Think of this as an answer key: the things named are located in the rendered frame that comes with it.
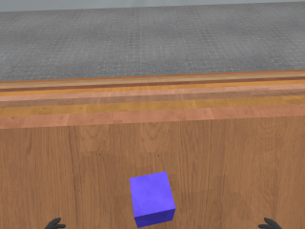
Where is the robot right hand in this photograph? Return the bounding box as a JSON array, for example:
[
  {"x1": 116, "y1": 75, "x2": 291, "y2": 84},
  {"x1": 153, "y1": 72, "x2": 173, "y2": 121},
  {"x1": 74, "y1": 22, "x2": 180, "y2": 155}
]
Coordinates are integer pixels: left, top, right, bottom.
[{"x1": 258, "y1": 218, "x2": 282, "y2": 229}]

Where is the carton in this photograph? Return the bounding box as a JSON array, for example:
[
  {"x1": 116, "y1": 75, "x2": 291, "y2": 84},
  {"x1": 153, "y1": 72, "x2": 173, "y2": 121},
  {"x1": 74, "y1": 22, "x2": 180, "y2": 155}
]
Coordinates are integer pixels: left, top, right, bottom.
[{"x1": 130, "y1": 171, "x2": 176, "y2": 228}]

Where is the robot left hand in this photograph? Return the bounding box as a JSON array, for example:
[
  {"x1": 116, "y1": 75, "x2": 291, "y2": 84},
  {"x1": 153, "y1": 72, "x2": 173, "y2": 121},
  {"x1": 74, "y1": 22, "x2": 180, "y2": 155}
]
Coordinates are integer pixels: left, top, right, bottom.
[{"x1": 44, "y1": 218, "x2": 66, "y2": 229}]

